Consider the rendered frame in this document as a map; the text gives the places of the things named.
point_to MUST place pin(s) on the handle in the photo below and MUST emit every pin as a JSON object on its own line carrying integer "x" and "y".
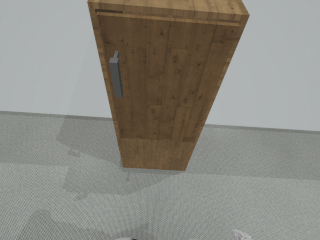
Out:
{"x": 116, "y": 75}

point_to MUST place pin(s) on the cupboard door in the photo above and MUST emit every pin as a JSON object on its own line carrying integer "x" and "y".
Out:
{"x": 169, "y": 69}

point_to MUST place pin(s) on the right robot hand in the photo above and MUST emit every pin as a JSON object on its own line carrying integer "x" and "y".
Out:
{"x": 239, "y": 235}

